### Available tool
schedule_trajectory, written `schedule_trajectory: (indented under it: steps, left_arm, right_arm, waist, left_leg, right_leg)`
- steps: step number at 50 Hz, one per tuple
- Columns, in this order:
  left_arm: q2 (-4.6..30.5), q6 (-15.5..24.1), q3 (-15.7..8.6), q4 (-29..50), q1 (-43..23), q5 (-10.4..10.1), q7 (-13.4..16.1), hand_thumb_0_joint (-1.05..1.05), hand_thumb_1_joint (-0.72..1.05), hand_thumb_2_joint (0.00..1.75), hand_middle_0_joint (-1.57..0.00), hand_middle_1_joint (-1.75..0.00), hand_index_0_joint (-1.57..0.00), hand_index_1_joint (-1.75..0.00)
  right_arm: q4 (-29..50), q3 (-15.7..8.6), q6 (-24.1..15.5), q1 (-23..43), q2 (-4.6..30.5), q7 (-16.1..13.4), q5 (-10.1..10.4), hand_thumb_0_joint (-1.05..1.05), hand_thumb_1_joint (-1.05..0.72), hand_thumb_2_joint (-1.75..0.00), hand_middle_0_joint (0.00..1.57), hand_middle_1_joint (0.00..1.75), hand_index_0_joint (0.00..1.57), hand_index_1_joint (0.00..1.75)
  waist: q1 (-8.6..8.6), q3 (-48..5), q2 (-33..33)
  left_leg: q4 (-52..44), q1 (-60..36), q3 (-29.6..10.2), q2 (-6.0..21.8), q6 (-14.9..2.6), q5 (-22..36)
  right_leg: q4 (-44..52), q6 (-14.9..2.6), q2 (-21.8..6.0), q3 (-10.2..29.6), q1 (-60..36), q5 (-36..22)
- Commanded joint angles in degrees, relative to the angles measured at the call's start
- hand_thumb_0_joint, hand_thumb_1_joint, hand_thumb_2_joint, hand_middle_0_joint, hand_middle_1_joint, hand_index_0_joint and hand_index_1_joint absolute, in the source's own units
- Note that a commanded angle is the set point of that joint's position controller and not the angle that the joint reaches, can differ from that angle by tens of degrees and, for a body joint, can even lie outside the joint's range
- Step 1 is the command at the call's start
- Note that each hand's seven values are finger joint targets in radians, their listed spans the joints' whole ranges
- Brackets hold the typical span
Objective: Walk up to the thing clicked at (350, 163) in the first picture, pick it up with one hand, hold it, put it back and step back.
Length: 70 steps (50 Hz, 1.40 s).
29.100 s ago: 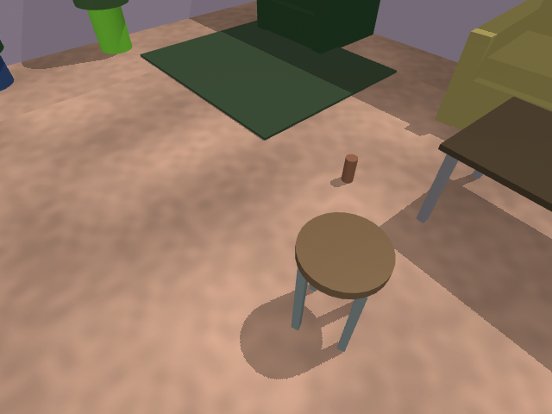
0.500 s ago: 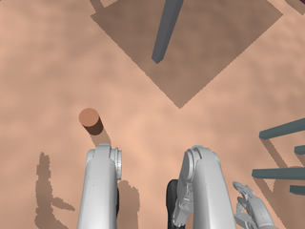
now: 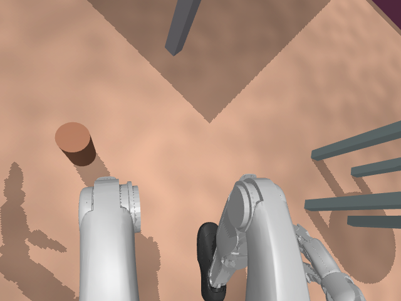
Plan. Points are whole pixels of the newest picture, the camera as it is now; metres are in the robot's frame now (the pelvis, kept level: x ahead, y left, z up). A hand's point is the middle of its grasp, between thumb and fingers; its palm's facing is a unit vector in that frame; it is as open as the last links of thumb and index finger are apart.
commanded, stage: approach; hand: left
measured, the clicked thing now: (78, 146) +0.42 +0.24 -0.25
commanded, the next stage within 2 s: close in in 0.10 s
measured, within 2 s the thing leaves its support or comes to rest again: leaves its support in 2.00 s
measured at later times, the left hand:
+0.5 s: hand (60, 155) +0.38 +0.27 -0.20, palm faces +0.15 -0.99 +0.06, open 17.6 cm
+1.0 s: hand (79, 156) +0.39 +0.23 -0.22, palm faces +0.16 -0.99 +0.03, open 17.0 cm
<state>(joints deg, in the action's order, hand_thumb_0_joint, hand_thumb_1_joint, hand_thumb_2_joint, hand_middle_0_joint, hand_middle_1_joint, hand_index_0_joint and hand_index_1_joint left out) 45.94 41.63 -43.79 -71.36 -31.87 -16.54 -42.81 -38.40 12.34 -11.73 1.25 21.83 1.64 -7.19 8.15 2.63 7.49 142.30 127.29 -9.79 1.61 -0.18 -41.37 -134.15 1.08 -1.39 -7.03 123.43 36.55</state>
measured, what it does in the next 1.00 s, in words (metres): stands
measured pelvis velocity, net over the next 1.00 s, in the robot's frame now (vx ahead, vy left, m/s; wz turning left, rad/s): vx -0.02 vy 0.02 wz -0.11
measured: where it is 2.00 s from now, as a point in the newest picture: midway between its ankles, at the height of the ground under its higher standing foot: (165, 286)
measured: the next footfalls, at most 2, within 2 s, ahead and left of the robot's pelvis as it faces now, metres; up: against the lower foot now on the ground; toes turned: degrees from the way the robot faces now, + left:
none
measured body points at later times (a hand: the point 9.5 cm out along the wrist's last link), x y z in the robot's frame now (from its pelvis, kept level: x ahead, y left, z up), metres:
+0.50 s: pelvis -0.01 +0.01 -0.04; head +0.21 +0.17 +0.31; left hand +0.37 +0.32 -0.20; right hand +0.16 -0.25 -0.07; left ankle +0.08 +0.12 -0.29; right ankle +0.12 -0.12 -0.29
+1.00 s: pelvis -0.02 +0.02 -0.04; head +0.21 +0.19 +0.30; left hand +0.38 +0.29 -0.22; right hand +0.13 -0.24 -0.07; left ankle +0.08 +0.12 -0.29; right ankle +0.12 -0.12 -0.29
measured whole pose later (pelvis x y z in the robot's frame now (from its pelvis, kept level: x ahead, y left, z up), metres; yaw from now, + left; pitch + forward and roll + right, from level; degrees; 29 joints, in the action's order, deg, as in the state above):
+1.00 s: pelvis -0.02 +0.02 -0.04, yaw -6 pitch +10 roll -18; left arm 43.4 68.3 -26.0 -83.9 -31.2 -6.2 -4.5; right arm -32.6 29.7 -2.5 10.1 21.9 9.1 -21.3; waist 13.6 17.4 16.4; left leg 153.8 125.6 -21.0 0.7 -0.8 -40.7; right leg -136.9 3.8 1.8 -15.2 116.8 32.3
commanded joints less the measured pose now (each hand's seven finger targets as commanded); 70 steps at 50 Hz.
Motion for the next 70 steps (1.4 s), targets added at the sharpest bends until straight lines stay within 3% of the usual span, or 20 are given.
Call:
schedule_trajectory:
  steps: [1,2,6,8,10,17,20,25,27,30,32,33,37,41,42,44,49,53,66,70]
  left_arm:
    - [20.0,7.1,-2.2,7.2,-5.4,-0.7,1.5,0.00,-0.57,0.07,-0.07,-0.09,-0.04,-0.11]
    - [20.3,8.1,-2.0,8.7,-7.1,-0.5,2.0,0.00,-0.59,0.06,-0.07,-0.09,-0.05,-0.11]
    - [14.5,11.2,1.8,6.8,-7.3,-0.5,3.9,0.00,-0.57,0.07,-0.06,-0.09,-0.04,-0.11]
    - [11.3,13.0,5.4,5.1,-8.6,-0.2,5.1,0.00,-0.59,0.07,-0.06,-0.10,-0.04,-0.11]
    - [11.1,14.8,6.4,3.2,-9.1,0.9,7.2,0.00,-0.61,0.07,-0.06,-0.10,-0.05,-0.11]
    - [9.8,21.5,7.1,-0.7,-8.1,2.3,16.3,0.00,-0.61,0.00,-0.07,-0.08,-0.08,-0.07]
    - [10.2,23.5,7.4,-1.1,-7.8,3.9,20.4,0.00,-0.61,0.01,-0.07,-0.07,-0.07,-0.07]
    - [6.6,25.2,11.5,-1.5,-7.7,6.1,24.6,0.00,-0.59,0.01,-0.07,-0.06,-0.07,-0.05]
    - [6.6,25.6,13.0,-2.3,-7.2,6.3,25.6,0.00,-0.59,0.00,-0.07,-0.06,-0.07,-0.05]
    - [4.4,26.3,15.6,-2.6,-9.3,5.8,27.2,0.00,-0.57,0.00,-0.06,-0.06,-0.07,-0.05]
    - [4.6,26.7,16.3,-3.2,-9.1,6.2,28.6,0.00,-0.59,0.01,-0.07,-0.06,-0.07,-0.05]
    - [4.5,27.0,17.0,-3.8,-10.9,6.5,29.4,0.00,-0.59,0.02,-0.07,-0.07,-0.08,-0.06]
    - [4.7,28.5,17.2,-5.1,-10.0,7.3,32.0,0.00,-0.56,0.05,-0.06,-0.07,-0.07,-0.06]
    - [5.3,29.7,16.9,-5.7,-9.1,8.5,34.7,0.00,-0.51,0.06,-0.06,-0.06,-0.06,-0.06]
    - [5.1,30.1,17.2,-6.0,-9.7,8.9,35.5,0.00,-0.49,0.08,-0.06,-0.07,-0.06,-0.06]
    - [4.7,30.4,17.6,-6.3,-8.0,9.5,36.8,0.00,-0.47,0.10,-0.06,-0.07,-0.05,-0.07]
    - [4.9,31.1,18.2,-6.2,-8.0,10.8,39.6,0.00,-0.29,0.20,-0.16,-0.12,-0.14,-0.13]
    - [5.2,31.9,18.6,-5.5,-9.9,11.3,41.4,0.00,-0.01,0.37,-0.34,-0.31,-0.33,-0.32]
    - [6.3,31.5,19.5,-7.2,-9.6,12.9,43.7,0.00,0.51,0.67,-0.65,-0.59,-0.63,-0.60]
    - [6.6,31.2,19.3,-7.4,-10.6,12.5,43.9,0.00,0.46,0.78,-0.78,-0.75,-0.77,-0.76]
  right_arm:
    - [2.7,-4.0,0.6,-3.6,17.2,-0.7,-1.7,0.00,-0.91,-0.91,0.20,0.30,0.20,0.30]
    - [2.9,-3.6,1.0,-3.3,17.5,-0.6,-2.2,0.00,-0.92,-0.91,0.20,0.30,0.20,0.30]
    - [2.7,-1.9,2.1,-1.1,18.2,0.0,-3.8,0.00,-0.93,-0.91,0.20,0.30,0.20,0.30]
    - [3.0,-0.7,2.4,0.9,18.1,0.4,-4.5,0.00,-0.92,-0.91,0.20,0.30,0.20,0.30]
    - [2.7,0.1,2.8,1.4,18.8,0.8,-5.3,0.00,-0.93,-0.91,0.20,0.30,0.20,0.30]
    - [3.5,3.7,4.5,4.7,20.0,2.8,-8.3,0.00,-0.94,-0.91,0.20,0.30,0.20,0.30]
    - [3.8,4.7,5.2,5.5,20.2,3.5,-9.2,0.00,-0.94,-0.91,0.20,0.30,0.20,0.30]
    - [4.4,5.4,6.5,6.6,20.7,4.3,-10.8,0.00,-0.93,-0.91,0.20,0.30,0.20,0.30]
    - [4.7,5.9,6.9,7.2,20.7,4.5,-11.0,0.00,-0.94,-0.90,0.20,0.30,0.20,0.30]
    - [5.1,6.6,7.4,7.3,20.9,4.8,-11.6,0.00,-0.93,-0.90,0.20,0.30,0.20,0.30]
    - [5.3,7.0,7.5,7.9,20.8,5.0,-11.7,0.00,-0.93,-0.90,0.20,0.30,0.20,0.30]
    - [5.5,7.3,7.6,7.8,21.2,5.0,-11.8,0.00,-0.93,-0.90,0.20,0.30,0.20,0.30]
    - [6.2,8.2,8.2,8.4,21.0,5.4,-12.5,0.00,-0.92,-0.90,0.20,0.30,0.20,0.30]
    - [6.3,8.8,8.7,8.7,20.9,5.5,-13.3,0.00,-0.92,-0.90,0.20,0.30,0.20,0.30]
    - [6.5,9.1,8.9,8.5,21.2,5.7,-13.5,0.00,-0.92,-0.90,0.20,0.30,0.20,0.30]
    - [6.6,9.3,9.2,9.2,21.0,5.8,-13.7,0.00,-0.92,-0.90,0.20,0.30,0.20,0.30]
    - [7.0,9.7,9.8,9.8,21.1,6.1,-14.2,0.00,-0.90,-0.90,0.20,0.30,0.20,0.30]
    - [6.4,10.1,10.2,9.3,21.2,6.4,-14.7,0.00,-0.89,-0.90,0.20,0.30,0.20,0.30]
    - [6.0,10.9,10.9,9.6,21.0,6.4,-15.2,0.00,-0.87,-0.89,0.20,0.30,0.20,0.30]
    - [6.4,11.1,11.1,10.0,21.1,6.4,-15.1,0.00,-0.88,-0.90,0.20,0.30,0.20,0.30]
  waist:
    - [-1.47,-34.9,-24.2]
    - [-0.75,-34.8,-25.1]
    - [2.45,-33.2,-25.7]
    - [4.08,-30.1,-25.1]
    - [5.05,-28.2,-24.3]
    - [5.35,-25.1,-23.2]
    - [5.64,-22.3,-24.1]
    - [8.10,-20.0,-24.3]
    - [8.07,-18.9,-23.4]
    - [9.86,-18.2,-21.5]
    - [9.49,-17.1,-21.1]
    - [10.70,-15.5,-20.8]
    - [10.39,-14.8,-19.9]
    - [9.82,-15.5,-21.8]
    - [10.60,-14.6,-22.9]
    - [10.07,-14.4,-22.5]
    - [10.88,-13.7,-22.3]
    - [12.23,-14.2,-23.2]
    - [12.64,-14.0,-22.7]
    - [12.91,-13.3,-21.9]
  left_leg:
    - [-17.5,-28.0,2.7,0.8,0.73,10.8]
    - [-17.0,-27.6,2.6,0.8,0.75,10.4]
    - [-15.0,-29.5,0.8,1.3,1.50,12.8]
    - [-14.3,-27.6,0.2,1.4,1.35,10.2]
    - [-13.7,-26.6,-0.4,1.4,1.55,8.9]
    - [-10.9,-25.1,-1.6,1.3,1.85,9.8]
    - [-11.5,-23.8,-2.1,1.3,2.05,8.8]
    - [-11.3,-23.5,-3.2,1.5,2.20,7.2]
    - [-11.2,-22.0,-3.6,1.5,1.96,5.2]
    - [-10.6,-20.7,-4.2,1.3,1.63,3.9]
    - [-10.6,-20.5,-4.5,1.4,1.57,3.3]
    - [-11.1,-19.7,-5.2,1.4,1.51,1.9]
    - [-11.0,-19.4,-5.8,1.5,1.47,0.0]
    - [-11.0,-21.7,-6.3,1.7,2.05,2.8]
    - [-11.7,-21.9,-6.9,1.7,2.38,3.4]
    - [-11.4,-22.2,-6.9,1.8,2.31,4.2]
    - [-11.1,-22.0,-7.2,2.0,2.29,4.5]
    - [-10.8,-23.2,-7.8,2.1,2.47,5.4]
    - [-10.3,-23.2,-8.2,2.4,2.44,7.1]
    - [-10.5,-22.3,-8.5,2.4,2.23,5.5]
  right_leg:
    - [8.6,-3.35,2.8,-4.2,-16.4,-7.2]
    - [8.3,-3.28,2.8,-4.4,-16.8,-7.3]
    - [6.4,-3.07,3.0,-6.2,-15.6,-9.4]
    - [6.2,-2.99,3.2,-6.9,-14.7,-8.1]
    - [6.0,-2.81,3.2,-7.8,-14.9,-7.7]
    - [5.1,-2.25,3.9,-9.5,-18.5,-9.6]
    - [5.0,-2.16,4.1,-10.3,-19.1,-9.4]
    - [5.0,-1.93,4.2,-11.3,-18.8,-9.4]
    - [5.1,-1.93,4.5,-11.6,-18.2,-8.2]
    - [5.6,-1.52,4.7,-12.0,-18.7,-7.9]
    - [5.7,-1.52,4.8,-12.0,-18.1,-7.5]
    - [5.6,-1.40,4.7,-12.5,-17.4,-6.6]
    - [5.7,-1.24,5.1,-12.8,-17.7,-5.7]
    - [5.1,-1.34,5.3,-12.9,-18.5,-8.0]
    - [4.6,-1.36,5.2,-13.4,-18.3,-8.3]
    - [4.7,-1.34,5.3,-13.5,-18.7,-9.1]
    - [4.9,-1.18,5.6,-13.9,-19.3,-9.9]
    - [5.0,-0.98,5.7,-14.4,-20.0,-10.7]
    - [5.2,-0.96,6.3,-14.8,-20.7,-12.4]
    - [5.7,-0.90,6.4,-14.9,-20.3,-11.2]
